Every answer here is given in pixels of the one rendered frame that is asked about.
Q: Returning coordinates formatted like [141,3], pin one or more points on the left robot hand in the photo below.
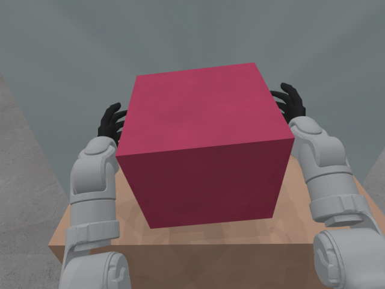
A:
[109,125]

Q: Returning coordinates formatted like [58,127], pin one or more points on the right robot hand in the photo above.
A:
[294,106]

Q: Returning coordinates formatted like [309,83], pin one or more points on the robot left forearm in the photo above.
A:
[93,221]

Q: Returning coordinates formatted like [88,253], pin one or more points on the left robot upper arm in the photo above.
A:
[107,270]

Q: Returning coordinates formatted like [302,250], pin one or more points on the right robot upper arm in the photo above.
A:
[350,258]

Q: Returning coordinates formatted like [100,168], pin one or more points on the carton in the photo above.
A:
[204,146]

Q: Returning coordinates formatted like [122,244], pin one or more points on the pedestal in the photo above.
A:
[274,253]

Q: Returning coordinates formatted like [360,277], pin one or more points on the robot right forearm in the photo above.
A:
[335,199]

